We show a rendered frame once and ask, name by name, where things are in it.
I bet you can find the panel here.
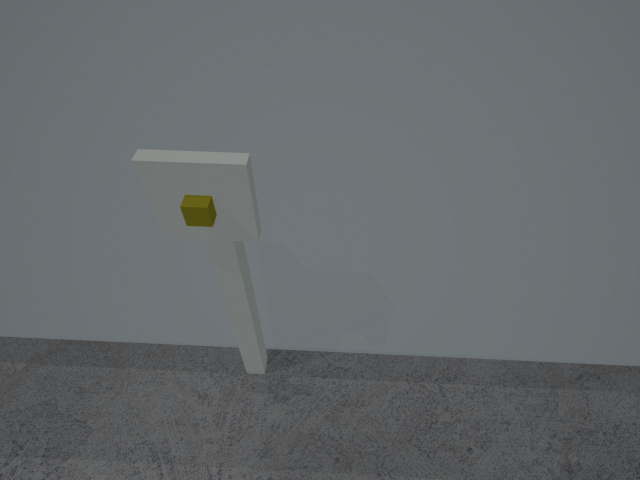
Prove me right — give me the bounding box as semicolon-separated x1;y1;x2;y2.
131;149;267;374

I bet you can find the button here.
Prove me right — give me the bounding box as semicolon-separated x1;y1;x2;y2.
180;195;217;227

